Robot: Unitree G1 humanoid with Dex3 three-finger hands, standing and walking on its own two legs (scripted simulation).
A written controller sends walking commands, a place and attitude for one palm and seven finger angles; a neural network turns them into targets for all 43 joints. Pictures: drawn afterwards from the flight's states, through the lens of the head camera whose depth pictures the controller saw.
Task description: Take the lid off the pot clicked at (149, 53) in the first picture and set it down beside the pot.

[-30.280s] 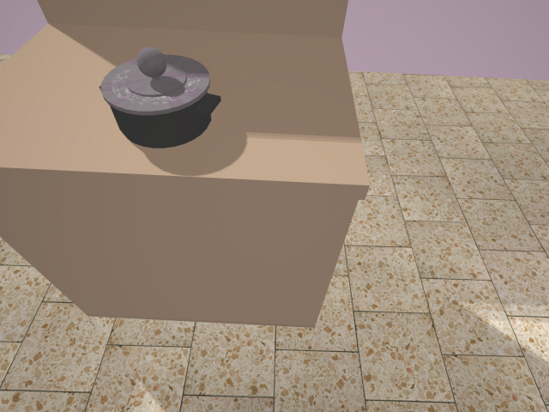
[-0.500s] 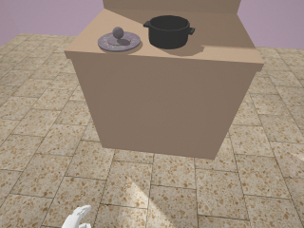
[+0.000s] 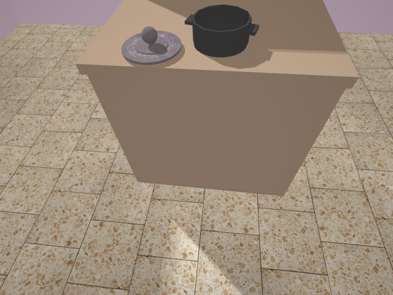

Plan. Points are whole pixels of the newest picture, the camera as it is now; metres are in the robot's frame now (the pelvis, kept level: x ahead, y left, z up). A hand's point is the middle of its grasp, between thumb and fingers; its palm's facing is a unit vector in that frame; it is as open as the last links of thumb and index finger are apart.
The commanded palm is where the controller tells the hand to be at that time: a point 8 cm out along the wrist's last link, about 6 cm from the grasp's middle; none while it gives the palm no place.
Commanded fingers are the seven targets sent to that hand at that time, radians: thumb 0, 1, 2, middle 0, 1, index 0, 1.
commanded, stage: stop stepping back and stand still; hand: left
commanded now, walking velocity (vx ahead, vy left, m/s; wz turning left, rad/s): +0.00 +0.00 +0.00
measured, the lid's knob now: (149, 35) +0.82 +0.18 +0.10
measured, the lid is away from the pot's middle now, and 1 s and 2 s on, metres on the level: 0.23 0.23 0.23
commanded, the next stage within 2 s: let the arm hang, fingers relaxed in 0.26 s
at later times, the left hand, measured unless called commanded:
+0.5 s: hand out of the picture +0.02 +0.17 -0.17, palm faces +0.00 -0.98 -0.21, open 7.3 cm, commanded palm none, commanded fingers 0.00 0.90 0.90 -0.20 -0.30 -0.20 -0.30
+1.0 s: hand out of the picture -0.01 +0.17 -0.17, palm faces +0.01 -0.98 -0.18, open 7.3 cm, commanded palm none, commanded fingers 0.00 0.90 0.90 -0.20 -0.30 -0.20 -0.30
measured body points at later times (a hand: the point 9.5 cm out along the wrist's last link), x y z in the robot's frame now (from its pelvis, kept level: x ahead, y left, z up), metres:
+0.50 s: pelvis +0.00 -0.01 +0.00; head +0.03 -0.01 +0.45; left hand +0.03 +0.22 -0.16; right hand +0.00 -0.23 -0.16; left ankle -0.03 +0.11 -0.74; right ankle -0.03 -0.13 -0.74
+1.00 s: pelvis -0.01 +0.00 +0.00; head +0.02 +0.00 +0.45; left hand +0.00 +0.22 -0.16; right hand -0.02 -0.21 -0.16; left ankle -0.03 +0.11 -0.74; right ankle -0.03 -0.13 -0.74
